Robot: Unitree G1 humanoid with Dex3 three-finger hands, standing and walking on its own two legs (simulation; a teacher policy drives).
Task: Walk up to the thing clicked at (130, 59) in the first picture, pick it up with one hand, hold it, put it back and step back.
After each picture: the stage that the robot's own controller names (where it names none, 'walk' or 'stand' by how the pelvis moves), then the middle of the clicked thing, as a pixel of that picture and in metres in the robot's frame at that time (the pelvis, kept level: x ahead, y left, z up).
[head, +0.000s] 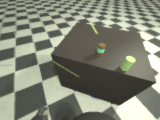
stand; (127, 63) +0.52 -0.29 +0.01
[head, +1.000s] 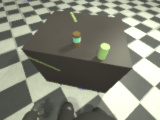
walk; (103, 51) +0.53 -0.06 +0.04
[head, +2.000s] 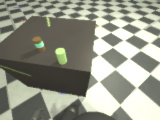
stand; (61, 56) +0.44 +0.25 +0.04
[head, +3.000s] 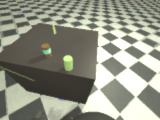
stand; (68, 63) +0.44 +0.19 +0.01
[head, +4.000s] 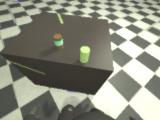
stand; (84, 55) +0.48 +0.07 +0.04
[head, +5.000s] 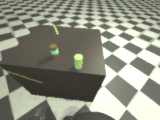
stand; (78, 61) +0.47 +0.11 +0.02
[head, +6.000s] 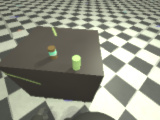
stand; (76, 63) +0.47 +0.13 +0.01
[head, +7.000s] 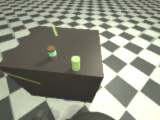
stand; (75, 63) +0.46 +0.13 +0.00
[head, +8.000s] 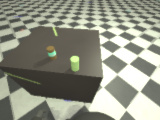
stand; (75, 63) +0.45 +0.13 +0.00
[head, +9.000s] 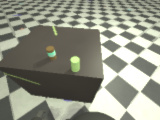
stand; (75, 64) +0.44 +0.13 +0.00
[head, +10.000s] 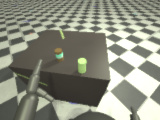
rise first; (82, 65) +0.45 +0.10 +0.01
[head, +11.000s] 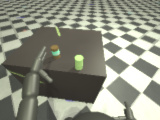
go down; (78, 62) +0.47 +0.10 +0.01
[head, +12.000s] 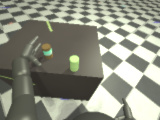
go down; (74, 63) +0.44 +0.11 +0.01
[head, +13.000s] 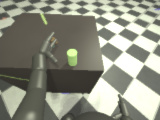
close in; (72, 57) +0.46 +0.10 +0.03
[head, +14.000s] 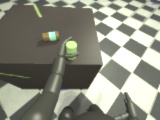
close; (71, 50) +0.48 +0.10 +0.07
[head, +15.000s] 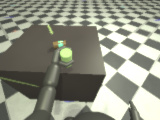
lift; (66, 58) +0.39 +0.15 +0.15
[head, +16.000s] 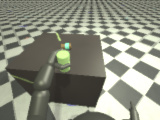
lift; (64, 61) +0.32 +0.17 +0.19
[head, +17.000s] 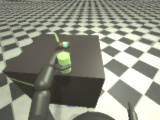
hold; (64, 63) +0.33 +0.16 +0.18
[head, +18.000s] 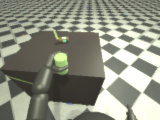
hold; (61, 64) +0.32 +0.18 +0.16
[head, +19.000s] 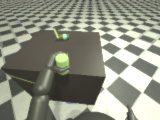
crouch; (62, 64) +0.32 +0.17 +0.16
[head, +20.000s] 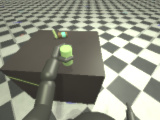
crouch; (66, 55) +0.38 +0.15 +0.18
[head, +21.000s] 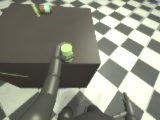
lower; (67, 53) +0.46 +0.12 +0.05
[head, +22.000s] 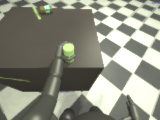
lower; (69, 53) +0.46 +0.12 +0.07
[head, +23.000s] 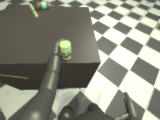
lower; (65, 50) +0.48 +0.13 +0.07
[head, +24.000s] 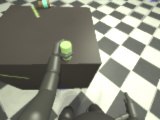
lower; (66, 51) +0.48 +0.13 +0.07
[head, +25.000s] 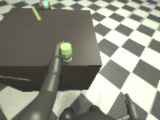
rest; (66, 52) +0.47 +0.13 +0.06
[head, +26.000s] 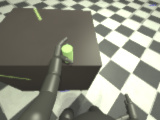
withdraw; (67, 54) +0.46 +0.12 +0.06
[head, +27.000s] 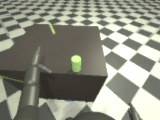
sink last; (76, 64) +0.43 +0.11 +0.04
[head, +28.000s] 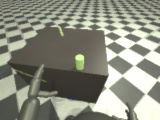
stand; (79, 62) +0.47 +0.12 +0.02
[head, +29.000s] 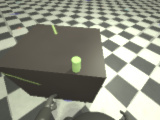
stand; (76, 64) +0.43 +0.12 +0.02
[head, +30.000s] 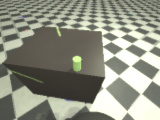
stand; (77, 63) +0.46 +0.12 +0.01
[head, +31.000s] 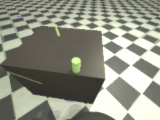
stand; (76, 65) +0.44 +0.12 +0.00
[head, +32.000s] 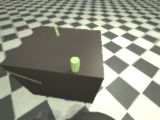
stand; (75, 64) +0.44 +0.13 +0.00
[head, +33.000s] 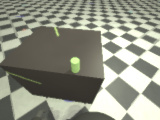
stand; (75, 65) +0.44 +0.13 +0.00
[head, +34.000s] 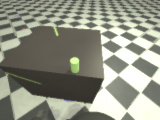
stand; (74, 65) +0.44 +0.13 +0.00
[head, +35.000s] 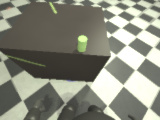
walk; (82, 44) +0.56 +0.09 +0.02
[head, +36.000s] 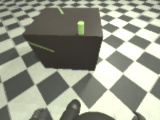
walk; (81, 28) +0.86 +0.19 +0.03
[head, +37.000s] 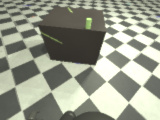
stand; (88, 23) +1.10 +0.10 +0.02
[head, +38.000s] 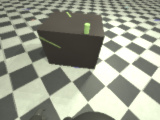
stand; (86, 28) +1.05 +0.10 +0.00
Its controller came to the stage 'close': yes
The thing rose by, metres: 0.20
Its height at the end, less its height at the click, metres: +0.00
